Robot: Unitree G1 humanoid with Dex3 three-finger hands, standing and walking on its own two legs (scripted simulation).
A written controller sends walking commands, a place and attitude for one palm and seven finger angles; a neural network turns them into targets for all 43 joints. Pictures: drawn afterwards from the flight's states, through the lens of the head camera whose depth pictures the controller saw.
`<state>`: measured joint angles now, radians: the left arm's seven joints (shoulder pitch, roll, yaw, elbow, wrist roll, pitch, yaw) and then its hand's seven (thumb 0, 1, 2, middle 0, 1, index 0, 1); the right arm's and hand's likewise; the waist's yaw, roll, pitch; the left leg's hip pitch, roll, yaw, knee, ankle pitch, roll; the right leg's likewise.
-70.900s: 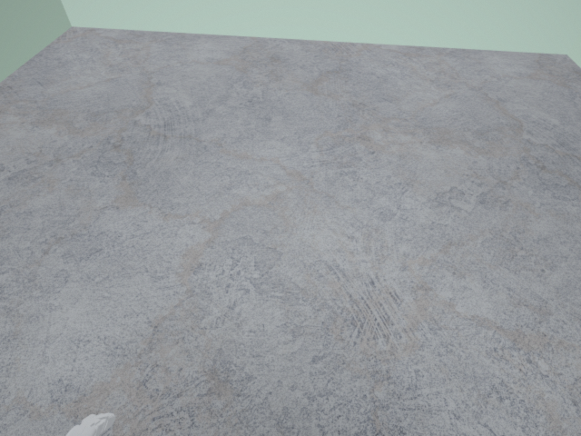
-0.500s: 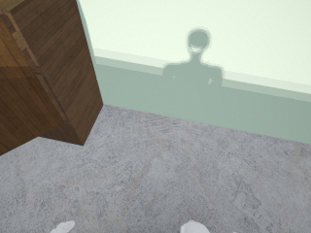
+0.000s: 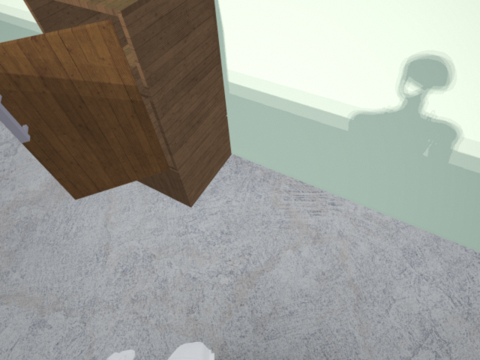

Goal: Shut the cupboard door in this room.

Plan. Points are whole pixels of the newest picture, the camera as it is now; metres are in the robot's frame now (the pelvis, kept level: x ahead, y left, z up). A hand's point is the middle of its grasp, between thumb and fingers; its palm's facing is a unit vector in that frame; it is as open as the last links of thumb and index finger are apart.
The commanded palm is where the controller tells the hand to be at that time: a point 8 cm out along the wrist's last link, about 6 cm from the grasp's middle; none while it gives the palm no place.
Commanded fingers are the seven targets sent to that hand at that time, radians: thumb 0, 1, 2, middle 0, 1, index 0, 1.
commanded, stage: turn to face it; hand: left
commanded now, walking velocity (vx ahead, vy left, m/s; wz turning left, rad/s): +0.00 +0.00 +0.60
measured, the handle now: (11, 118) +0.67 +0.65 -0.03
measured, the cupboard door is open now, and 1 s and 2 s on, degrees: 50 50 50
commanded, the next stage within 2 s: take the last steps up to it in 0.60 s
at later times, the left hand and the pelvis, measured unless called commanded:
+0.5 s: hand out of the picture +0.04 +0.25 -0.16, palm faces +0.28 -0.93 -0.25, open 7.4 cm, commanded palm none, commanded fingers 0.00 0.90 0.90 -0.20 -0.30 -0.20 -0.30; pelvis +0.01 +0.03 +0.00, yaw +14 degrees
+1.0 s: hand out of the picture -0.06 +0.19 -0.16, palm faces +0.51 -0.82 -0.24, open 7.3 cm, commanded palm none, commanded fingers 0.00 0.90 0.90 -0.20 -0.30 -0.20 -0.30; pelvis +0.03 +0.02 +0.01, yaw +25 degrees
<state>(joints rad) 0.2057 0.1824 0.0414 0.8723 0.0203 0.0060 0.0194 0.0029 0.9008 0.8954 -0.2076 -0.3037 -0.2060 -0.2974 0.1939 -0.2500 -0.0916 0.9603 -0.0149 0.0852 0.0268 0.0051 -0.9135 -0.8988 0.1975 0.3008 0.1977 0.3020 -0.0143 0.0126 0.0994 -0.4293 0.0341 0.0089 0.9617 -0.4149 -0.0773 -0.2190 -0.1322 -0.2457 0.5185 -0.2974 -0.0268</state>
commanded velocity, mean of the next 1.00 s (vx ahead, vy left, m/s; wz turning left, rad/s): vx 0.10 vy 0.05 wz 0.31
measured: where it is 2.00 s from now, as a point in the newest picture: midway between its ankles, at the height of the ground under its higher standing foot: (195, 317)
